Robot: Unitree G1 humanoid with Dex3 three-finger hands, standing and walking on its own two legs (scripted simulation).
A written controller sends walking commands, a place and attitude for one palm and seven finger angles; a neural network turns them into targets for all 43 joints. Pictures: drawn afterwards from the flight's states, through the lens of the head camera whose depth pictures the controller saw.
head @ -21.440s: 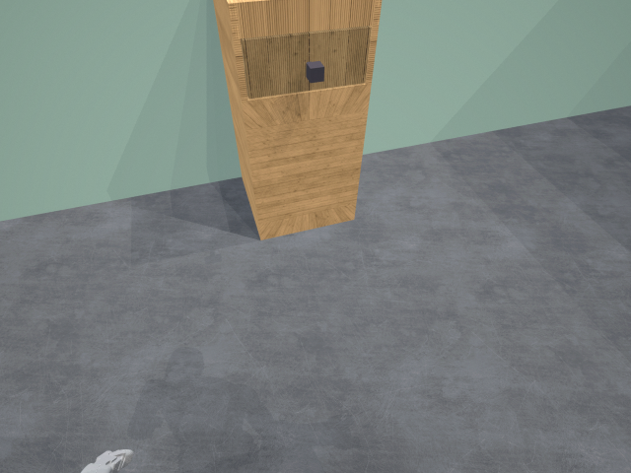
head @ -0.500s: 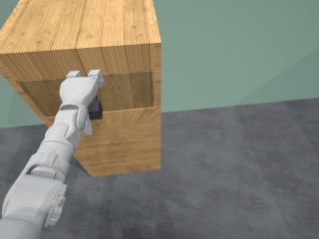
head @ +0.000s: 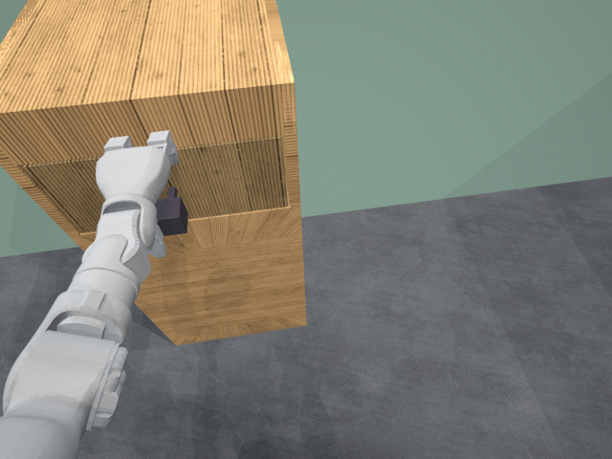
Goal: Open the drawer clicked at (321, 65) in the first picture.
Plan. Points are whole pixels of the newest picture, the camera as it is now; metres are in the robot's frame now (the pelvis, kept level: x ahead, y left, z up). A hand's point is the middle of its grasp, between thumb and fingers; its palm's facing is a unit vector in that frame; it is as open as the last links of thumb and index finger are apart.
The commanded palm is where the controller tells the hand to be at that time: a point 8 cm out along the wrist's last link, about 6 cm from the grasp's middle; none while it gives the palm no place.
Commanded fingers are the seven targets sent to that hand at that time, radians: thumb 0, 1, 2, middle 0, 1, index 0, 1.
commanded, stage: re-aim the fingers above the handle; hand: left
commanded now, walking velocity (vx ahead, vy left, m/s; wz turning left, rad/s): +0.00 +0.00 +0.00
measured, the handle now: (171, 207) +0.50 +0.22 -0.01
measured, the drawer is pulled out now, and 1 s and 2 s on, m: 0.00 0.00 0.00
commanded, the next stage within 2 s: lower the fingers behind the handle in 0.62 s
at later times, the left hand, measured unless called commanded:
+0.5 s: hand (138, 206) +0.45 +0.24 +0.06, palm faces -0.04 +0.02 -1.00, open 13.8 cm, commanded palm +0.43 +0.22 +0.11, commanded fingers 0.00 -0.50 0.30 -0.30 -1.20 -0.30 -1.20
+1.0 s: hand (154, 222) +0.44 +0.22 +0.03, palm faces -0.12 -0.04 -0.99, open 13.8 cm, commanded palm +0.43 +0.22 +0.10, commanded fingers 0.00 -0.50 0.30 -0.30 -1.20 -0.30 -1.20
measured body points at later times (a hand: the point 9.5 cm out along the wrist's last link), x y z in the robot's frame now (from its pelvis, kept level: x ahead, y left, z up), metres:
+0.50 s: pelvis +0.00 +0.00 +0.00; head +0.06 -0.02 +0.45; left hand +0.45 +0.23 +0.11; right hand +0.06 -0.26 -0.14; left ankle -0.03 +0.09 -0.72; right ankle -0.02 -0.11 -0.72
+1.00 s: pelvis +0.00 +0.00 +0.00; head +0.06 -0.02 +0.45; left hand +0.44 +0.22 +0.09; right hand +0.05 -0.27 -0.14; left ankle -0.03 +0.09 -0.72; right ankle -0.02 -0.11 -0.72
